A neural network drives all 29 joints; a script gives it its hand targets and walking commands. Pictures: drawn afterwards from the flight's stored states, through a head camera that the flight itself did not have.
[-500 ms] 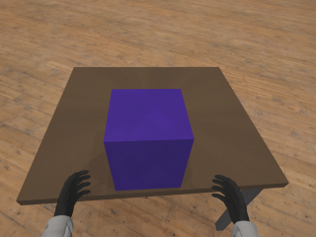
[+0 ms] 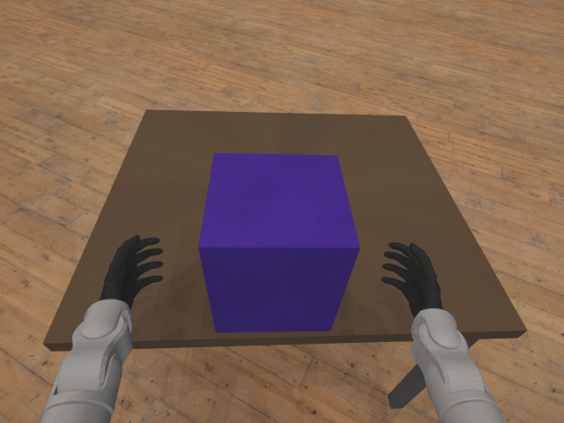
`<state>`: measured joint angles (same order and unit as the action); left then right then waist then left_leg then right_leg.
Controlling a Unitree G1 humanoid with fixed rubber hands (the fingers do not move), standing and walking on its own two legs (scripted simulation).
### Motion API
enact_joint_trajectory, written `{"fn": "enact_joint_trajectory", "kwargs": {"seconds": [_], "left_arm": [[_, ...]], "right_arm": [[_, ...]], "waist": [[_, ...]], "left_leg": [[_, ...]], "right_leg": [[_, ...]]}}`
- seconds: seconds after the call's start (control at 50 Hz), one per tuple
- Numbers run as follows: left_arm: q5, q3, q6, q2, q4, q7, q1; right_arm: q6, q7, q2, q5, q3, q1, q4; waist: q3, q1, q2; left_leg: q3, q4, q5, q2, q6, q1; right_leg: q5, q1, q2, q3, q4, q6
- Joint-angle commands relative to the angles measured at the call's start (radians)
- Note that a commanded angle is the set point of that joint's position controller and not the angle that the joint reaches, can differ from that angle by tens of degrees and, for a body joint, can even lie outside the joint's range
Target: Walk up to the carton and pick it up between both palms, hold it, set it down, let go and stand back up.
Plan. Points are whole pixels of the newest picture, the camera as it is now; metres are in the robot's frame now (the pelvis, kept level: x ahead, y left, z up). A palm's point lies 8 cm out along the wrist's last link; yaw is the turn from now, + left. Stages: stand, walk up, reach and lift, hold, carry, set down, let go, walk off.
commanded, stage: reach and lift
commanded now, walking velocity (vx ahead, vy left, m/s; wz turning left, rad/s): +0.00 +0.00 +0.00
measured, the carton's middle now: (275, 246) +0.42 +0.05 +0.00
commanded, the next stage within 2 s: none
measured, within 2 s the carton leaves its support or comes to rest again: neither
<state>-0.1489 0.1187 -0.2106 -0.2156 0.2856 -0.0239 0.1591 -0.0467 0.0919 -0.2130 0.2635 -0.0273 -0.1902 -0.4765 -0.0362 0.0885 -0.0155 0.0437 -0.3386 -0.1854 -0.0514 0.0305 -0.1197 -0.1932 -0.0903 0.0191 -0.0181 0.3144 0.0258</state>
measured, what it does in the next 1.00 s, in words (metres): stands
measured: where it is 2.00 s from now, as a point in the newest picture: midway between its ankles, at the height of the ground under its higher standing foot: outside the picture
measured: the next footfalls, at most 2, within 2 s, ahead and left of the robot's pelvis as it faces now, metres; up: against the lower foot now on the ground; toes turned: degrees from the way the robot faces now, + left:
none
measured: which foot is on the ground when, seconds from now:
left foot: down 0.00-1.00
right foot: down 0.00-1.00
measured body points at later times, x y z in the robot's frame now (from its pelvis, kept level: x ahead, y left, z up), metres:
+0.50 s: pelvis +0.00 -0.01 +0.00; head +0.02 +0.00 +0.45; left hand +0.37 +0.26 +0.08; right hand +0.41 -0.17 +0.08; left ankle +0.00 +0.14 -0.75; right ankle -0.01 -0.14 -0.75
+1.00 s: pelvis +0.00 -0.01 +0.00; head +0.03 +0.00 +0.45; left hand +0.42 +0.26 +0.12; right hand +0.46 -0.17 +0.11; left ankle +0.00 +0.14 -0.75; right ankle -0.01 -0.14 -0.75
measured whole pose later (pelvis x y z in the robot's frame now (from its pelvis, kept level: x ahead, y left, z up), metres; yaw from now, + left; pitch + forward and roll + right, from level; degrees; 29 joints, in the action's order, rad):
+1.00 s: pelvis +0.00 -0.01 +0.00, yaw +0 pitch +7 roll -1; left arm -0.21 0.08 -0.23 -0.34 0.92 -0.02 0.87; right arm 0.11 0.09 -0.34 0.39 -0.09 -0.90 -1.04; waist 0.06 0.10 0.00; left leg 0.02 -0.39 -0.18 -0.07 0.04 -0.32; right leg -0.17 -0.27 -0.01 -0.01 0.32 0.02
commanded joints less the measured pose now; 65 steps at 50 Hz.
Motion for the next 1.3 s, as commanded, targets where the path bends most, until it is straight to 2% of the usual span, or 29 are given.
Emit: {"fn": "enact_joint_trajectory", "kwargs": {"seconds": [0.0, 0.12, 0.18, 0.22, 0.26, 0.28, 0.3, 0.38, 0.42, 0.48, 0.54, 0.58, 0.6, 0.64, 0.7, 0.78, 0.86, 0.96, 1.0, 1.08, 1.18, 1.28], "left_arm": [[-0.035, 0.003, 0.048, -0.132, -0.159, -0.020, 0.466], [-0.020, 0.057, 0.006, -0.171, -0.162, -0.007, 0.473], [0.007, 0.093, -0.047, -0.166, -0.126, 0.018, 0.459], [0.020, 0.108, -0.083, -0.165, -0.077, 0.033, 0.487], [0.033, 0.117, -0.113, -0.159, -0.029, 0.043, 0.526], [0.035, 0.114, -0.122, -0.156, -0.026, 0.045, 0.544], [0.028, 0.113, -0.127, -0.158, -0.006, 0.047, 0.566], [0.004, 0.092, -0.096, -0.194, 0.052, 0.039, 0.726], [-0.025, 0.066, -0.058, -0.228, 0.062, 0.023, 0.834], [-0.076, 0.016, 0.002, -0.257, 0.067, -0.011, 0.965], [-0.098, -0.011, 0.030, -0.264, 0.059, -0.032, 0.988], [-0.093, -0.005, 0.023, -0.266, 0.075, -0.028, 0.985], [-0.083, -0.001, 0.008, -0.270, 0.110, -0.023, 0.969], [-0.061, 0.020, -0.038, -0.263, 0.193, -0.009, 0.950], [-0.021, 0.042, -0.101, -0.260, 0.309, 0.008, 0.949], [-0.003, 0.050, -0.117, -0.245, 0.384, 0.013, 0.998], [-0.035, 0.002, -0.030, -0.249, 0.442, 0.008, 1.084], [-0.104, -0.080, 0.150, -0.257, 0.578, -0.004, 1.161], [-0.120, -0.096, 0.233, -0.260, 0.650, -0.002, 1.161], [-0.115, -0.107, 0.384, -0.246, 0.780, 0.008, 1.154], [-0.073, -0.064, 0.531, -0.225, 0.955, 0.016, 1.120], [-0.071, -0.064, 0.630, -0.193, 0.983, -0.001, 1.161]], "right_arm": [[0.013, -0.010, -0.112, -0.019, 0.081, -0.453, 0.183], [0.013, 0.014, -0.146, 0.018, 0.039, -0.525, 0.176], [0.022, 0.035, -0.153, 0.041, 0.002, -0.547, 0.122], [0.041, 0.047, -0.152, 0.044, -0.013, -0.571, 0.061], [0.067, 0.054, -0.163, 0.047, -0.015, -0.614, 0.014], [0.078, 0.056, -0.164, 0.050, -0.013, -0.637, 0.009], [0.088, 0.058, -0.160, 0.053, -0.015, -0.663, 0.013], [0.123, 0.046, -0.156, 0.059, 0.003, -0.786, -0.013], [0.127, 0.034, -0.170, 0.051, 0.026, -0.871, -0.001], [0.119, 0.021, -0.192, 0.043, 0.056, -0.972, 0.008], [0.107, 0.013, -0.215, 0.044, 0.071, -0.986, -0.006], [0.105, 0.016, -0.232, 0.043, 0.071, -0.991, -0.041], [0.111, 0.018, -0.234, 0.049, 0.060, -0.983, -0.094], [0.126, 0.021, -0.247, 0.059, 0.046, -0.991, -0.190], [0.153, 0.024, -0.266, 0.083, 0.012, -1.026, -0.332], [0.162, 0.015, -0.267, 0.117, -0.028, -1.102, -0.393], [0.131, -0.007, -0.243, 0.132, -0.048, -1.166, -0.393], [0.066, -0.023, -0.207, 0.108, -0.045, -1.200, -0.402], [0.028, -0.023, -0.183, 0.087, -0.038, -1.195, -0.425], [-0.058, -0.017, -0.151, 0.047, -0.030, -1.153, -0.515], [-0.179, -0.008, -0.131, 0.037, -0.045, -1.113, -0.672], [-0.302, -0.004, -0.162, 0.032, -0.021, -1.141, -0.720]], "waist": [[0.364, -0.019, 0.057], [0.554, 0.003, 0.048], [0.496, 0.007, 0.028], [0.420, 0.005, 0.014], [0.330, -0.004, -0.009], [0.301, -0.005, -0.007], [0.298, -0.008, -0.030], [0.322, -0.009, -0.020], [0.419, -0.010, 0.006], [0.593, -0.011, 0.071], [0.774, -0.020, 0.125], [0.837, -0.024, 0.135], [0.821, -0.021, 0.135], [0.728, -0.015, 0.106], [0.561, -0.006, 0.056], [0.450, 0.014, 0.002], [0.497, 0.020, 0.001], [0.669, 0.006, 0.017], [0.719, -0.004, 0.001], [0.804, -0.020, 0.024], [0.786, -0.014, 0.024], [0.868, -0.030, 0.063]], "left_leg": [[0.033, 0.006, 0.214, 0.053, 0.004, 0.114], [0.031, -0.084, 0.533, 0.064, 0.021, 0.190], [0.033, -0.092, 0.600, 0.072, 0.025, 0.173], [0.036, -0.076, 0.569, 0.075, 0.019, 0.148], [0.034, -0.051, 0.492, 0.074, 0.010, 0.116], [0.037, -0.040, 0.458, 0.075, 0.007, 0.099], [0.039, -0.036, 0.436, 0.074, 0.001, 0.079], [0.041, -0.013, 0.303, 0.073, -0.010, 0.039], [0.040, -0.014, 0.263, 0.071, -0.010, 0.039], [0.030, -0.047, 0.290, 0.064, 0.001, 0.075], [0.024, -0.103, 0.442, 0.057, 0.031, 0.172], [0.020, -0.135, 0.551, 0.057, 0.046, 0.207], [0.018, -0.145, 0.584, 0.056, 0.052, 0.213], [0.018, -0.150, 0.631, 0.055, 0.056, 0.192], [0.011, -0.120, 0.610, 0.056, 0.045, 0.134], [0.014, -0.090, 0.562, 0.057, 0.033, 0.079], [0.014, -0.081, 0.477, 0.059, 0.022, 0.042], [0.007, -0.094, 0.347, 0.051, 0.007, -0.036], [0.008, -0.115, 0.339, 0.051, 0.000, -0.085], [0.012, -0.151, 0.371, 0.051, 0.014, -0.164], [0.021, -0.197, 0.423, 0.049, 0.041, -0.261], [0.025, -0.271, 0.509, 0.042, 0.082, -0.220]], "right_leg": [[0.019, -0.075, -0.060, 0.020, -0.043, -0.033], [0.316, 0.014, -0.081, 0.024, -0.008, -0.015], [0.436, 0.056, -0.081, 0.021, -0.003, -0.006], [0.436, 0.062, -0.077, 0.021, -0.009, -0.001], [0.385, 0.052, -0.077, 0.023, -0.019, 0.004], [0.354, 0.047, -0.077, 0.024, -0.025, 0.005], [0.341, 0.058, -0.075, 0.020, -0.027, 0.008], [0.219, 0.028, -0.068, 0.018, -0.026, 0.014], [0.165, 0.001, -0.067, 0.022, -0.023, 0.009], [0.156, -0.057, -0.067, 0.026, -0.001, -0.006], [0.259, -0.091, -0.080, 0.045, 0.013, -0.016], [0.338, -0.089, -0.087, 0.051, 0.016, -0.017], [0.363, -0.094, -0.091, 0.053, 0.014, -0.018], [0.412, -0.081, -0.095, 0.055, 0.007, -0.014], [0.434, -0.054, -0.097, 0.054, 0.003, -0.005], [0.435, -0.012, -0.095, 0.046, 0.004, 0.009], [0.348, -0.035, -0.091, 0.045, 0.006, 0.011], [0.231, -0.113, -0.066, 0.041, 0.026, -0.001], [0.252, -0.120, -0.057, 0.039, 0.048, 0.002], [0.314, -0.130, -0.040, 0.038, 0.098, 0.006], [0.380, -0.160, -0.041, 0.044, 0.159, 0.013], [0.381, -0.269, -0.056, 0.074, 0.198, -0.001]]}}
